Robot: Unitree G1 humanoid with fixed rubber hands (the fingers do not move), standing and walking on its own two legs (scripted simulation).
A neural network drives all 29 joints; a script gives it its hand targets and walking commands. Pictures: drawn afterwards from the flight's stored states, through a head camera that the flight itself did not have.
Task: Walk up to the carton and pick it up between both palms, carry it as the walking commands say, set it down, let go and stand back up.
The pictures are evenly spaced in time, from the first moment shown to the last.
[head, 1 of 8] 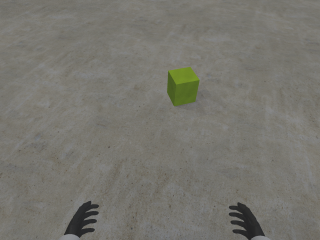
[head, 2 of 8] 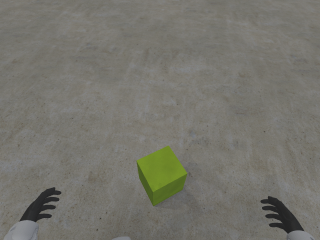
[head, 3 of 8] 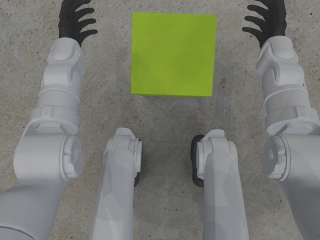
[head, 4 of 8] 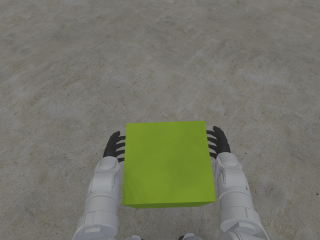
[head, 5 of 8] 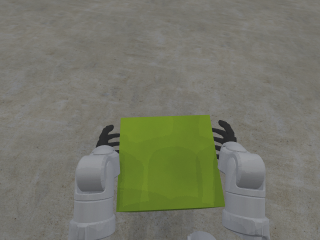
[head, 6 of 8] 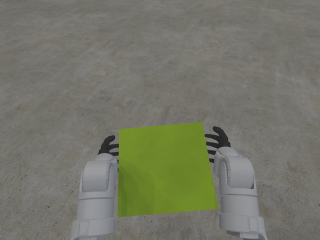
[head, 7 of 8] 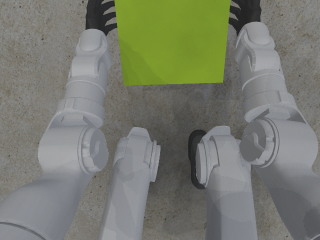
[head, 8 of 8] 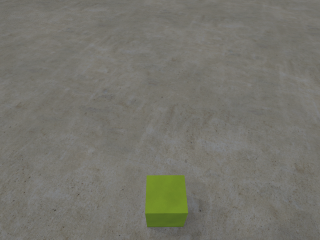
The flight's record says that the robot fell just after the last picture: no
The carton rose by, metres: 0.65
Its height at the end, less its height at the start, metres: +0.00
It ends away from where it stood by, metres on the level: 1.73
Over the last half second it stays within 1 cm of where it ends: yes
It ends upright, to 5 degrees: yes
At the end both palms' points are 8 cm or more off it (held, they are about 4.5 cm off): yes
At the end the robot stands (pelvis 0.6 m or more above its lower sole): yes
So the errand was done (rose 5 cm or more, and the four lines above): yes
